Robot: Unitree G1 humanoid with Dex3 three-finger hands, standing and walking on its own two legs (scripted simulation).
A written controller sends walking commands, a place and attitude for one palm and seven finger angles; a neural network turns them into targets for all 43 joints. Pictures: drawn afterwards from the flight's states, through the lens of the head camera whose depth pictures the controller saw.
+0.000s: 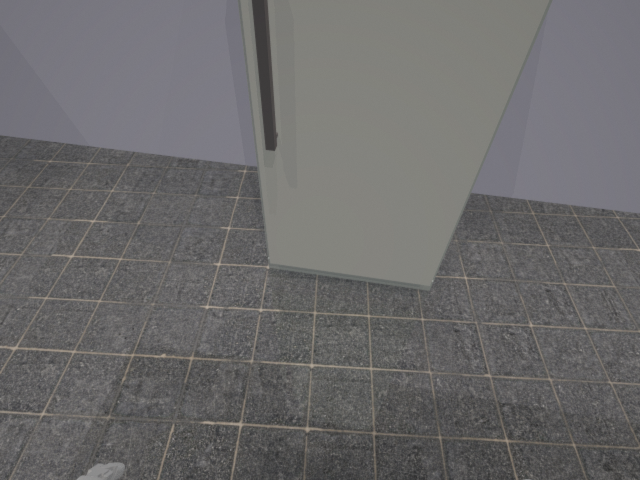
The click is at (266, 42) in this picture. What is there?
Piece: fridge door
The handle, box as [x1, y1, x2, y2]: [252, 0, 277, 150]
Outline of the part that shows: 252,0 265,146 266,149 274,150 276,146 277,132 275,131 267,0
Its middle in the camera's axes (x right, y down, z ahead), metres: -0.12 -0.40 +0.84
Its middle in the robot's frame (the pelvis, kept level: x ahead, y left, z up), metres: +0.91 +0.17 +0.12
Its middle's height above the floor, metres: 0.89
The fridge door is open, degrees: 0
